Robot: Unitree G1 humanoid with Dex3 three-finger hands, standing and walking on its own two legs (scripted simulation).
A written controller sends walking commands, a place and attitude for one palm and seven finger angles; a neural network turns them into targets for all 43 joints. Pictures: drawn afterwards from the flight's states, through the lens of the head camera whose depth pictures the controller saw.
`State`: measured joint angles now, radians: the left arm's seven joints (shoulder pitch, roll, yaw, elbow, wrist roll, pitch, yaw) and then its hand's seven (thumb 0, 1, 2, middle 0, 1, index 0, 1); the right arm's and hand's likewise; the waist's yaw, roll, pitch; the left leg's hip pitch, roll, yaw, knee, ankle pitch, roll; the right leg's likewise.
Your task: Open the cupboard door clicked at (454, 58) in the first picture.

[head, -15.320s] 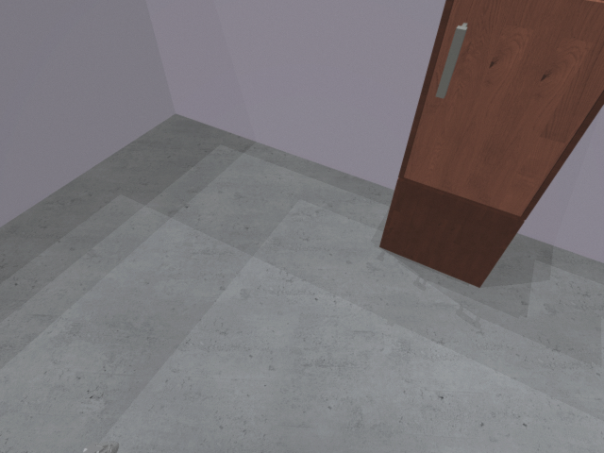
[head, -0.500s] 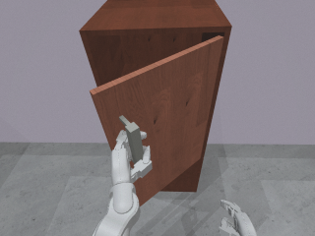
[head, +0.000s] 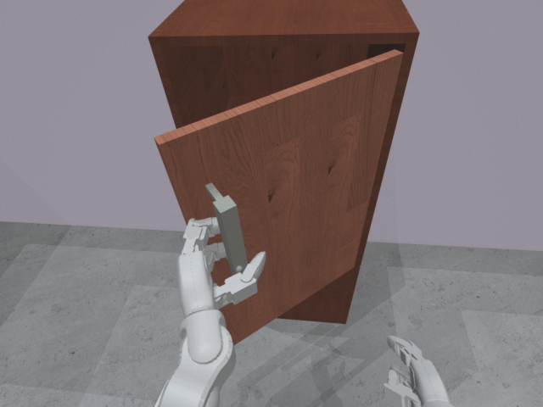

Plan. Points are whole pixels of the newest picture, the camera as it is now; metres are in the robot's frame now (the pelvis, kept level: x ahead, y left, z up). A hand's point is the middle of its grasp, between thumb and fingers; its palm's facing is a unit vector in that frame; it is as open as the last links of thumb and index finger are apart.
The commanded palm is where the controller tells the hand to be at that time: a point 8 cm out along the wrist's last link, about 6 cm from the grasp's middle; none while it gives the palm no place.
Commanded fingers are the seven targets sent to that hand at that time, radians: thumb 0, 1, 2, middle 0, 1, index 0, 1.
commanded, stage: open thumb and fingers to let go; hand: left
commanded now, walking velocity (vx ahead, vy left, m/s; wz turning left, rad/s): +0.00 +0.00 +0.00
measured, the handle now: (227, 236) +0.34 +0.08 +0.10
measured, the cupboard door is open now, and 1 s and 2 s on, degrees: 39 45 44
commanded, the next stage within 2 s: slide the hand sideways off the handle in 0.50 s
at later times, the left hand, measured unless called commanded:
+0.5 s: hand (246, 265) +0.29 +0.05 +0.09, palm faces +0.19 -0.98 -0.04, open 15.2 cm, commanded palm +0.25 +0.08 +0.10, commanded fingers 0.00 -0.50 0.30 -0.15 -0.30 -0.15 -0.30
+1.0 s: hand (256, 296) +0.24 +0.03 +0.09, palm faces -0.20 -0.98 +0.01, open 16.2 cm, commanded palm +0.22 +0.10 +0.10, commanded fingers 0.00 -0.50 0.30 -0.15 -0.30 -0.15 -0.30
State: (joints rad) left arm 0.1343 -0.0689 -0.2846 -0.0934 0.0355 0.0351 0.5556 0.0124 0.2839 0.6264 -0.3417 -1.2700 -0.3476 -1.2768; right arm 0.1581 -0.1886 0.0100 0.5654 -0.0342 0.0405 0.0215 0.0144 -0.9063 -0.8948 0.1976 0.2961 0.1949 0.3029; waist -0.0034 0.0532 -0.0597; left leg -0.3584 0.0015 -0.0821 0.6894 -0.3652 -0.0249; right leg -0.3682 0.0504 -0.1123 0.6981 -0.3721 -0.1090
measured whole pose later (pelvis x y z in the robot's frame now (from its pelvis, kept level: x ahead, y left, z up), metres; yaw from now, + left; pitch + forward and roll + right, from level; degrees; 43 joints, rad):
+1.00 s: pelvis -0.02 +0.05 -0.01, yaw -4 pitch +1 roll +1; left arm 0.07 -0.03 -0.38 0.00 0.00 -0.06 0.23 -0.01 -0.50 0.30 -0.18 -0.34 -0.18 -0.34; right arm 0.23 -0.18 0.04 0.51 0.01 0.03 0.03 0.02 -0.91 -0.89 0.20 0.30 0.20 0.30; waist -0.01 0.03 -0.05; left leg -0.39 -0.03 0.01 0.75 -0.38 0.02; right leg -0.42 0.02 -0.03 0.76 -0.36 -0.04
